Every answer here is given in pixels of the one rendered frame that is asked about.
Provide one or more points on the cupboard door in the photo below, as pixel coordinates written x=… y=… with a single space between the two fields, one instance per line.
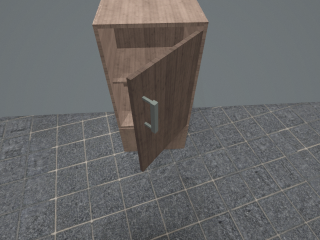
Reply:
x=169 y=80

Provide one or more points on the handle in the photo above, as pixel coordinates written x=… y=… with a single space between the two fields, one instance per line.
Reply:
x=154 y=114

